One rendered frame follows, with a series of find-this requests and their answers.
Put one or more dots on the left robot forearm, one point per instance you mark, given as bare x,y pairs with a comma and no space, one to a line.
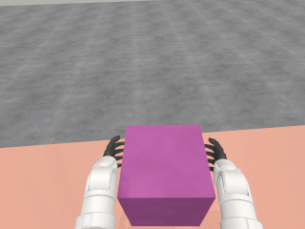
99,196

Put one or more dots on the robot left hand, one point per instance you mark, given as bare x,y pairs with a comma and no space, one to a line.
110,149

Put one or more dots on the carton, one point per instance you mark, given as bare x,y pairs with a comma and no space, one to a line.
165,177

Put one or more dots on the right robot forearm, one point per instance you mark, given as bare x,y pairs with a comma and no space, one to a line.
234,197

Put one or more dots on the robot right hand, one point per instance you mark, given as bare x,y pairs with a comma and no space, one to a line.
218,152

